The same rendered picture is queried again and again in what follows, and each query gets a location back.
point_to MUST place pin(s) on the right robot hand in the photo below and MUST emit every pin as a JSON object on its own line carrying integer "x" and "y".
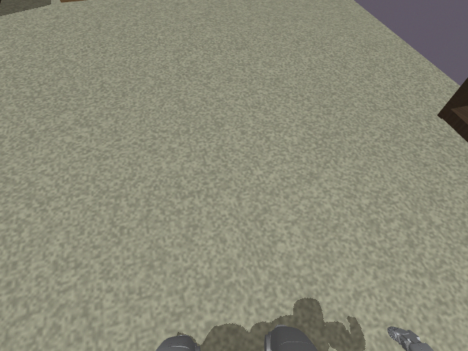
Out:
{"x": 408, "y": 340}

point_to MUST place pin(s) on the bookshelf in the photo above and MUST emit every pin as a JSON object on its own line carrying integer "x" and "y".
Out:
{"x": 455, "y": 112}

